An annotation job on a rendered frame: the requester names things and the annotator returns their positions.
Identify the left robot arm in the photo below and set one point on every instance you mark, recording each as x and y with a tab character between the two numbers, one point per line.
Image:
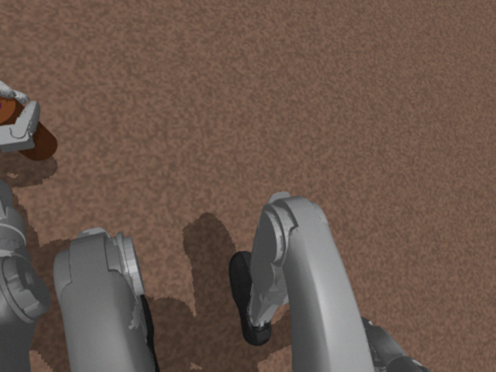
23	295

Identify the bottle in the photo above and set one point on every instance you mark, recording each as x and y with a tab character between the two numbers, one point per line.
45	142

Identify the left robot hand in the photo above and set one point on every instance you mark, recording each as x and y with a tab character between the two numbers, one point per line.
19	136

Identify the right robot hand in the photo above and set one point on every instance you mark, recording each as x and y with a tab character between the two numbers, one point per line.
383	347

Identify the left robot foot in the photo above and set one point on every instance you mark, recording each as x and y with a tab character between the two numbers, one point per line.
150	333

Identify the right robot foot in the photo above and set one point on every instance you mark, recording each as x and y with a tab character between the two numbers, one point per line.
241	283

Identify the right robot arm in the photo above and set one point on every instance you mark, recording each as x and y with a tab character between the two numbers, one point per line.
406	364

